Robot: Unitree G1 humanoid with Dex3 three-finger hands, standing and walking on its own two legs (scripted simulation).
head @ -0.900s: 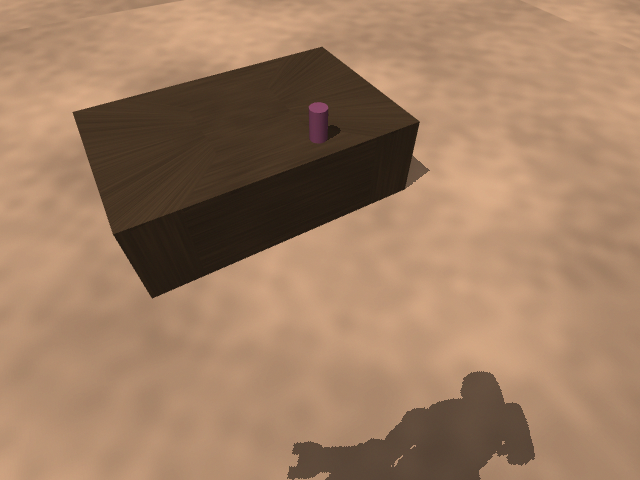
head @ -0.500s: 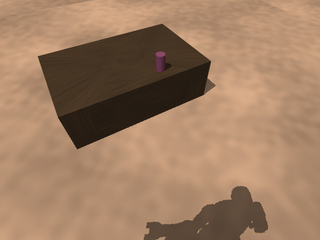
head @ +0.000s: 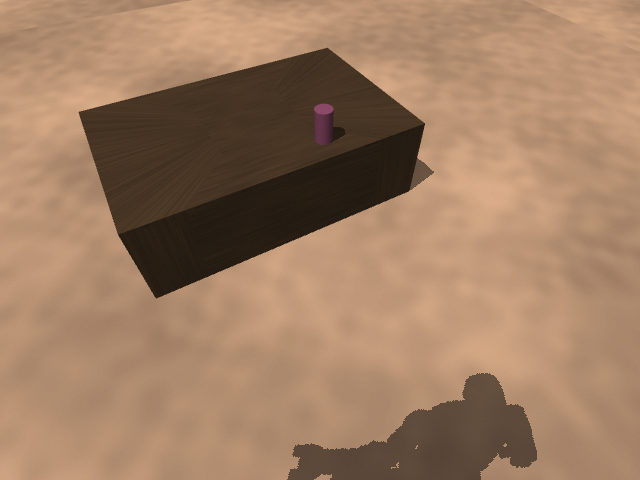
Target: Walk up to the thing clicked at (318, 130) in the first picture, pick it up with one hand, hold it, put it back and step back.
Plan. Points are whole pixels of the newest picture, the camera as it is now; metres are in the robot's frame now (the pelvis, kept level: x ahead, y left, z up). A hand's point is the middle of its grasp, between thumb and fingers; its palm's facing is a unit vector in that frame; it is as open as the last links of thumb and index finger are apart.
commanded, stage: stand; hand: right
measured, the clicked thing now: (323, 124) +1.31 -0.05 -0.36
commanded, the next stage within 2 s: walk up in 0.22 s
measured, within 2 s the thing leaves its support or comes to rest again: neither
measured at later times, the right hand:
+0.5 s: hand (517, 461) +0.16 -0.26 -0.14, palm faces -0.21 +0.88 -0.42, open 7.4 cm
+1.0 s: hand (467, 332) +0.37 -0.26 -0.17, palm faces -0.31 +0.85 -0.42, open 7.4 cm
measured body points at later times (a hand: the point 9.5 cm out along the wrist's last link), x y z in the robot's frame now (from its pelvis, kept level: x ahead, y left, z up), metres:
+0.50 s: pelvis +0.05 +0.02 -0.01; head +0.06 +0.05 +0.44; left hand +0.03 +0.35 -0.14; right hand +0.17 -0.30 -0.11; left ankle +0.08 +0.15 -0.73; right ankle +0.00 -0.12 -0.75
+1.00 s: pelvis +0.27 +0.01 -0.03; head +0.28 +0.02 +0.41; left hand +0.26 +0.36 -0.13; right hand +0.39 -0.30 -0.14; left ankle +0.12 +0.17 -0.75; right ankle +0.43 -0.10 -0.75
